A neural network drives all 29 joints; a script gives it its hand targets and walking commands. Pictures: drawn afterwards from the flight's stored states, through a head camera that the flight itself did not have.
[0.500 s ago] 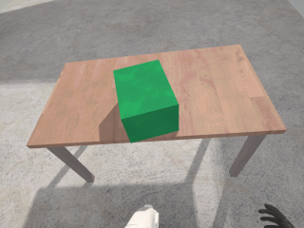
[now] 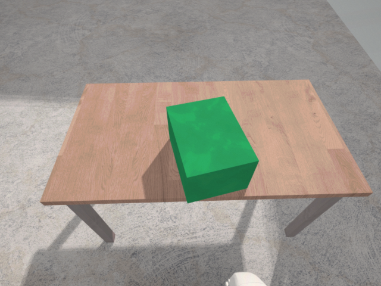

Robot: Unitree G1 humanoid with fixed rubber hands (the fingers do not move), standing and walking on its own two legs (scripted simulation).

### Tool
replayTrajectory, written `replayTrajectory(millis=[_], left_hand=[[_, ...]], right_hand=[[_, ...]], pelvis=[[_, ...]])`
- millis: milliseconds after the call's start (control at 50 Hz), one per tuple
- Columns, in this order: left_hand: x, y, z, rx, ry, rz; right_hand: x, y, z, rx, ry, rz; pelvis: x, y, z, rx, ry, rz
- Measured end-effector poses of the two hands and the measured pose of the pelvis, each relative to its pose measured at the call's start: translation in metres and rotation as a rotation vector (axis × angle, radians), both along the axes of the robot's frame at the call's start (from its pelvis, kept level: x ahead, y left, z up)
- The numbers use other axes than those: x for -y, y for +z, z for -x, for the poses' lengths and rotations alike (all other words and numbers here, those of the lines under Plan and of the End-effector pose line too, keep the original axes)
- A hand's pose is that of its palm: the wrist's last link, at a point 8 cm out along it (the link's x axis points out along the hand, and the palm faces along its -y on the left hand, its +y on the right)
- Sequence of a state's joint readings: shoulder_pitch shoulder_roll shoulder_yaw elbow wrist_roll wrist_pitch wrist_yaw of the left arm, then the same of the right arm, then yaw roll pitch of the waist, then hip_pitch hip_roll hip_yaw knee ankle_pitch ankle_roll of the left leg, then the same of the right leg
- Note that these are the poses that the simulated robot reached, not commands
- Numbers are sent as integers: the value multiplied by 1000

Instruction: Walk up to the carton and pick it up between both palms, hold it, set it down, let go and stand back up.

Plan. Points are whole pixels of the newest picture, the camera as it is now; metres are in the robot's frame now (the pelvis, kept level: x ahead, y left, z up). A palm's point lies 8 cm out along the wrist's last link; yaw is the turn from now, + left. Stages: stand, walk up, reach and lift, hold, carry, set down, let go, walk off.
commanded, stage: walk up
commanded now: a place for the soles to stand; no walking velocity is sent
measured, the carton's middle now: (206, 147) +0.52 -0.04 -0.12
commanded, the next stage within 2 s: none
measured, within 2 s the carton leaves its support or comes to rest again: neither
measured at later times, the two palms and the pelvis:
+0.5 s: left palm out of the picture +0.14 +0.33 -0.17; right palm out of the picture +0.04 -0.29 -0.10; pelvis +0.05 +0.03 -0.04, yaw +4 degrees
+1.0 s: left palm out of the picture +0.14 +0.20 -0.13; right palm (362, 234) +0.25 -0.42 -0.14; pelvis +0.13 -0.12 -0.03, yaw +3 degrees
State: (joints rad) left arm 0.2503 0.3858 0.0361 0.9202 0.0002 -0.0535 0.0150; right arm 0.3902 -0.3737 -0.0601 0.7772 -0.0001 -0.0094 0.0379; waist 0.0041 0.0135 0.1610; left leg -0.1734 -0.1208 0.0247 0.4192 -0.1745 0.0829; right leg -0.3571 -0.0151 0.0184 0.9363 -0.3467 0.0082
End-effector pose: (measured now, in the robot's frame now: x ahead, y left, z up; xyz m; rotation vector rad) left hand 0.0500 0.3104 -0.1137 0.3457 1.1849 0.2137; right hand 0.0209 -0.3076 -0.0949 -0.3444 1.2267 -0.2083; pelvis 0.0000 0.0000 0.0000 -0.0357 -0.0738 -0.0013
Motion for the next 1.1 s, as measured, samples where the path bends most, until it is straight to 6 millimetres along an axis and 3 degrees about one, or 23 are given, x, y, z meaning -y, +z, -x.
replayTrajectory(millis=[100,180,240,300,420,560,680,780,880,940,1020,1100], left_hand=[[-20,-1,40,-98,52,-64],[-33,-4,58,-125,96,-62],[-45,-11,39,-75,108,-45],[-55,-33,2,30,114,-23],[-36,-49,-60,121,71,82],[-6,-69,-97,102,64,114],[36,-80,-113,14,57,89],[75,-75,-122,-21,57,53],[100,-47,-103,-108,80,12],[108,-29,-92,-151,95,-27],[114,-14,-86,-179,114,-71],[122,-14,-96,-157,142,-74]], right_hand=[[-15,-32,-35,7,32,-37],[-42,-36,-66,71,75,-60],[-53,-30,-73,107,91,-48],[-54,-36,-59,109,98,0],[-40,-22,-26,65,11,92],[5,-4,-26,3,-2,191],[50,-20,-47,-54,-7,181],[86,-44,-99,-57,37,129],[104,-47,-172,54,81,82],[109,-48,-206,104,93,53],[115,-49,-230,116,100,29],[125,-45,-226,65,123,40]], pelvis=[[-9,-14,4,-19,21,-3],[-24,-17,4,-6,42,28],[-38,-19,-4,-11,59,23],[-49,-37,-12,11,81,3],[-44,-39,-37,58,60,-50],[-10,-44,-60,50,68,-83],[35,-55,-85,13,55,-109],[79,-58,-102,-13,64,-108],[105,-41,-116,-25,62,-126],[115,-33,-122,-36,56,-120],[127,-27,-130,-44,59,-94],[138,-24,-135,-41,90,-51]])
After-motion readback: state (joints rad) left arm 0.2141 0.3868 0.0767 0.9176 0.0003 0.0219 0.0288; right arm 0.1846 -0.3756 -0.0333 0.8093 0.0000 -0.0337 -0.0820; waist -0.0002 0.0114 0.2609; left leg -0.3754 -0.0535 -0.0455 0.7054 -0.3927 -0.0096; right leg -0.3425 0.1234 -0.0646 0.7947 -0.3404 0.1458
